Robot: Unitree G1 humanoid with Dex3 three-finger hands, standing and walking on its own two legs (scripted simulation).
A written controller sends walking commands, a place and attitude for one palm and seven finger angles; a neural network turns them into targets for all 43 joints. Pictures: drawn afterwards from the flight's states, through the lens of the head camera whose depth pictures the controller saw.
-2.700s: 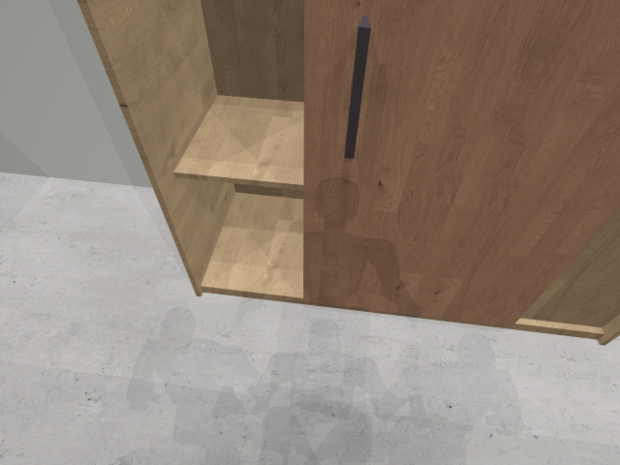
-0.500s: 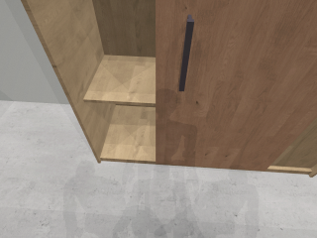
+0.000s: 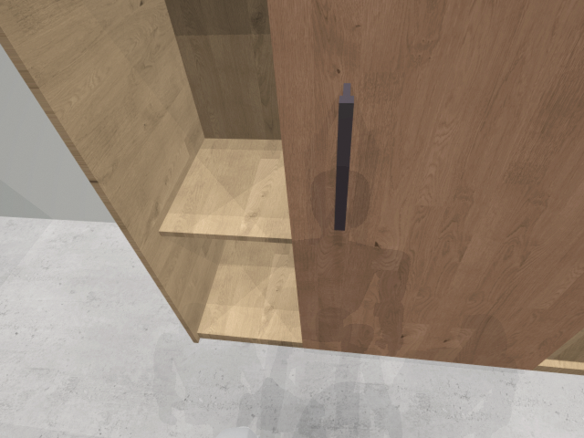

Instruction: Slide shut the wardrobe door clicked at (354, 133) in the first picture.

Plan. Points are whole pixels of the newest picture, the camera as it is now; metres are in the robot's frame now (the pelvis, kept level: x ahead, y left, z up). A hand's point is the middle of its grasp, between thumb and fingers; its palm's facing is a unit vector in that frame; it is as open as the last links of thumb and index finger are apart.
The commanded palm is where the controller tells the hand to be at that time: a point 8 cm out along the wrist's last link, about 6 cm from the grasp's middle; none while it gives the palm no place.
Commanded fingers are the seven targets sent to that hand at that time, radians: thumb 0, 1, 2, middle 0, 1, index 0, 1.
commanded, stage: come to a stop and stand still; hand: right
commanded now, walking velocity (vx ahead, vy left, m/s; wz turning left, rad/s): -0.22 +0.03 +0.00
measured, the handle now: (342, 165) +0.50 -0.06 +0.11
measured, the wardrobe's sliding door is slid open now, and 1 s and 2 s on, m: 0.39 0.39 0.39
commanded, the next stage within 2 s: look again from close up in 1.58 s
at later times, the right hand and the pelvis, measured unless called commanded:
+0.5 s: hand out of the picture +0.05 -0.13 -0.17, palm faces +0.07 +0.97 -0.25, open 7.3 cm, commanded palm none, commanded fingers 0.00 -0.90 -0.90 0.20 0.30 0.20 0.30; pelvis -0.01 +0.05 -0.01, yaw -1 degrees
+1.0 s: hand out of the picture -0.05 -0.19 -0.18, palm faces +0.03 +0.99 -0.17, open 7.4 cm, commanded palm none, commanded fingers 0.00 -0.90 -0.90 0.20 0.30 0.20 0.30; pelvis -0.03 +0.00 +0.00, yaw +1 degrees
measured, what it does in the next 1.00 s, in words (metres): steps on the spot: left foot, then right foot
